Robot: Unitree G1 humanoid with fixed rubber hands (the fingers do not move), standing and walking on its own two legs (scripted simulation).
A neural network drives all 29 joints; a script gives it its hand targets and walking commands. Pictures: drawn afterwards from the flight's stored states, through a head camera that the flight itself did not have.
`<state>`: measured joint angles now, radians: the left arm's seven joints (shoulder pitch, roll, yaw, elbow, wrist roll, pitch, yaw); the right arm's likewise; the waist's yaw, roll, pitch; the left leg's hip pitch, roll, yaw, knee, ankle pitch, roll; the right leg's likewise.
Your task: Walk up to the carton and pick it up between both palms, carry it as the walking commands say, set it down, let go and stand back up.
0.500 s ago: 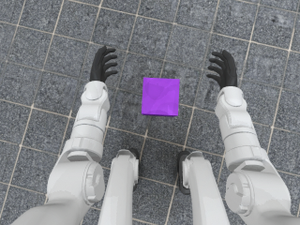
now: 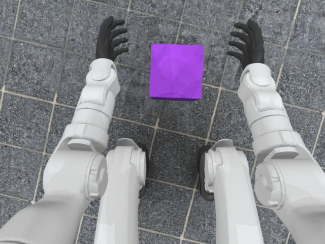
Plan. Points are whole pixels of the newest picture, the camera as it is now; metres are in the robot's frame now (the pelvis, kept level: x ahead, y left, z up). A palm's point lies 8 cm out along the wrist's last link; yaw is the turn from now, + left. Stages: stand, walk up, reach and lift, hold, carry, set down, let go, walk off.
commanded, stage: reach and lift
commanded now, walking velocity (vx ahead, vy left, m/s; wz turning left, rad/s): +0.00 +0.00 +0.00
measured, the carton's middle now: (175, 76) +0.49 +0.00 -0.38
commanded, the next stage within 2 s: none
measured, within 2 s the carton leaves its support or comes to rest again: leaves its support in 1.92 s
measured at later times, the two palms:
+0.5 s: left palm (117, 67) +0.50 +0.17 -0.28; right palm (234, 69) +0.50 -0.16 -0.28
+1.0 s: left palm (121, 65) +0.51 +0.16 -0.28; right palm (230, 67) +0.50 -0.15 -0.28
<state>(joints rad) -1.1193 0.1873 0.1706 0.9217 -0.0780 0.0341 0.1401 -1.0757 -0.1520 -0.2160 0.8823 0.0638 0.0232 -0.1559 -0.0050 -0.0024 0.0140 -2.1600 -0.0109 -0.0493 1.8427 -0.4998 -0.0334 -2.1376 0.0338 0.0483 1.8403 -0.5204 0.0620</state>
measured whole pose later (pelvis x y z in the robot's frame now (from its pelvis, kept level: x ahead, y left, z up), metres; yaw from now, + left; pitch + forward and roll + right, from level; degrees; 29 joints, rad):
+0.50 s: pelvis -0.01 +0.00 -0.08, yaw +0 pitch +41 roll -1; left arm -1.37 0.31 0.03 1.21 -0.18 -0.06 0.12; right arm -1.34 -0.26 -0.09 1.20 0.18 -0.07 -0.14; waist -0.01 -0.01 0.27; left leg -2.31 -0.03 -0.06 2.12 -0.52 -0.05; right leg -2.29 0.05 0.05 2.12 -0.55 0.07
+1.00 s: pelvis -0.01 -0.01 -0.09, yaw +1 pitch +39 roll -1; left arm -1.41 0.29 0.06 1.28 -0.15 -0.08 0.09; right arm -1.39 -0.25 -0.07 1.26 0.17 -0.08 -0.11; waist 0.00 -0.01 0.30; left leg -2.31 -0.03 -0.07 2.17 -0.54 -0.06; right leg -2.29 0.05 0.05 2.18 -0.56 0.06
